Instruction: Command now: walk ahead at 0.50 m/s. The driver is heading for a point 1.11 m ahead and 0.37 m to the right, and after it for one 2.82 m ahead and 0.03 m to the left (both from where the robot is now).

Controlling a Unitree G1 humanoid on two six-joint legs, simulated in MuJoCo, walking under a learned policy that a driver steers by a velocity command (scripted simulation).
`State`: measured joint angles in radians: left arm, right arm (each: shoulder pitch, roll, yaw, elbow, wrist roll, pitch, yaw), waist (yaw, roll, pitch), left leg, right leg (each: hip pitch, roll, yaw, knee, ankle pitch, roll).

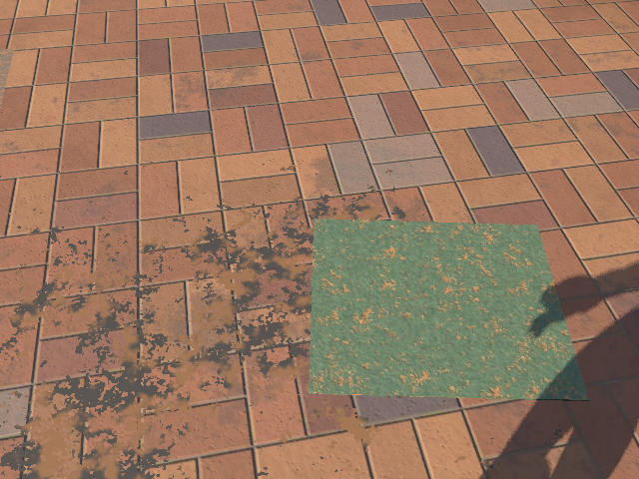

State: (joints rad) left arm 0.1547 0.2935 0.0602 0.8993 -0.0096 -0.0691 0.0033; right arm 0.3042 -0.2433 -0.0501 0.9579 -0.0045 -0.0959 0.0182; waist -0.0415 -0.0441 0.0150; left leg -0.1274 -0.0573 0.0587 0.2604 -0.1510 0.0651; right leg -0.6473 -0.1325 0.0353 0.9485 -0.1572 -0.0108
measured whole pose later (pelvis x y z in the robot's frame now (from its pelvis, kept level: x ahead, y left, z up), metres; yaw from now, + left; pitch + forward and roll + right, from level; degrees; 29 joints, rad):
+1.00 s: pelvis +0.58 -0.02 -0.01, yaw -8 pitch +1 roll +1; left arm 0.27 0.28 0.08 0.93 -0.04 -0.05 0.01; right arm 0.19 -0.24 -0.06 0.92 -0.01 -0.11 0.01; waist -0.01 -0.04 0.03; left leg -0.23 -0.01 0.13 0.37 -0.16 0.04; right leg -0.52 -0.09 0.05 1.14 -0.32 -0.04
